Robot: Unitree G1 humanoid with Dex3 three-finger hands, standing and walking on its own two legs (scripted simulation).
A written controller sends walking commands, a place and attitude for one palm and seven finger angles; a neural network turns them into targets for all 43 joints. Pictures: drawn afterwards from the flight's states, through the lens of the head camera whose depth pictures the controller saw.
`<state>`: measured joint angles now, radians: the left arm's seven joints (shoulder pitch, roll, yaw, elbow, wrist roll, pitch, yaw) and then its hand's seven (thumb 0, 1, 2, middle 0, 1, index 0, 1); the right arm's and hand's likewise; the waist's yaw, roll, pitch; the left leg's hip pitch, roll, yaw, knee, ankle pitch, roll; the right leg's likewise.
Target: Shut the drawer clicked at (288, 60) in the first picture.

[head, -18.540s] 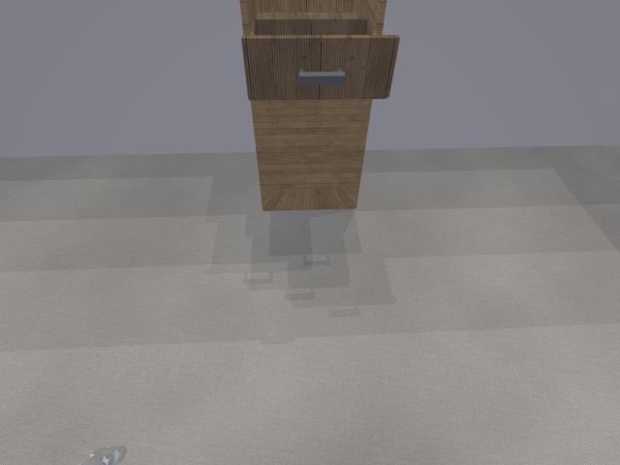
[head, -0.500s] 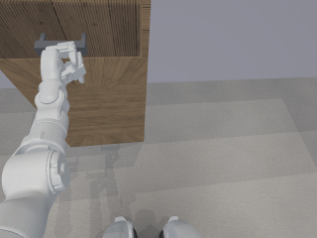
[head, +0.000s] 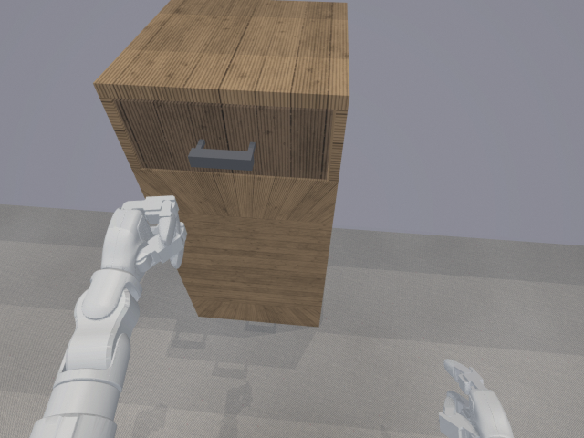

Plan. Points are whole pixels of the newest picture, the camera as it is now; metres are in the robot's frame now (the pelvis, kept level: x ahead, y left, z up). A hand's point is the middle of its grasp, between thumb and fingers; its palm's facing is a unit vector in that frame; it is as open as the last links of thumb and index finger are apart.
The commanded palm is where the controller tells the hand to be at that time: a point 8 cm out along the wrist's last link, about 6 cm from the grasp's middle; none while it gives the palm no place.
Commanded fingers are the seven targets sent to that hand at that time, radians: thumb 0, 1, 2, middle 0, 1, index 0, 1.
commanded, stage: draw the hand back to the body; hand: left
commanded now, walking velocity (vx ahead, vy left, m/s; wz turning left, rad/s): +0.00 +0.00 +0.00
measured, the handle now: (224, 152) +0.59 +0.16 +0.05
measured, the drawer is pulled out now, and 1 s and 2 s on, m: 0.00 0.00 0.00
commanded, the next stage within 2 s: step back with the hand held close in 0.84 s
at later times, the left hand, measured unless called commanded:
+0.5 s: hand (88, 294) +0.23 +0.22 +0.17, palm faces +0.29 -0.90 -0.32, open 3.3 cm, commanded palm +0.18 +0.26 +0.18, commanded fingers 0.00 0.90 0.90 -1.40 -1.60 -1.40 -1.60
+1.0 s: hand (56, 325) +0.19 +0.23 +0.18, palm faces +0.37 -0.85 -0.37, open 3.3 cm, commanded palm +0.14 +0.27 +0.20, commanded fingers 0.00 0.90 0.90 -1.40 -1.60 -1.40 -1.60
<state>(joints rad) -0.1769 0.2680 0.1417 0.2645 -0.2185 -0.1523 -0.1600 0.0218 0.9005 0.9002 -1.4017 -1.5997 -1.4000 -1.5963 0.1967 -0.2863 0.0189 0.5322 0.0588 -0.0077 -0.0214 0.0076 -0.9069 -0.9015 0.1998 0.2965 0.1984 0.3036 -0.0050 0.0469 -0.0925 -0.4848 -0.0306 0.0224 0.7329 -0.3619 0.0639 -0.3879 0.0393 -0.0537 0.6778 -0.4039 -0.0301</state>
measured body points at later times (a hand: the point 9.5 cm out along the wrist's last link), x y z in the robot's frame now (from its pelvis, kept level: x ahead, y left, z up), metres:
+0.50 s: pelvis +0.00 +0.00 +0.03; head -0.02 -0.03 +0.47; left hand +0.20 +0.26 +0.19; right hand +0.17 -0.23 -0.07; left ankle +0.00 +0.08 -0.72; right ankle -0.04 -0.10 -0.72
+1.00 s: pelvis +0.01 -0.01 +0.03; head -0.01 -0.03 +0.47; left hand +0.16 +0.27 +0.20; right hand +0.20 -0.23 -0.06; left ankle +0.00 +0.08 -0.72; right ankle -0.04 -0.10 -0.72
